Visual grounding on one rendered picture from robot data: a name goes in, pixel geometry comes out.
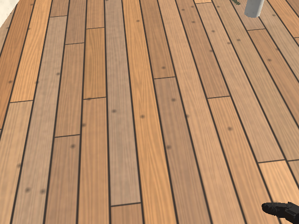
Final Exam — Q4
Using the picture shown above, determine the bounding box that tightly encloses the right robot hand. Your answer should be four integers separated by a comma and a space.
262, 202, 299, 224

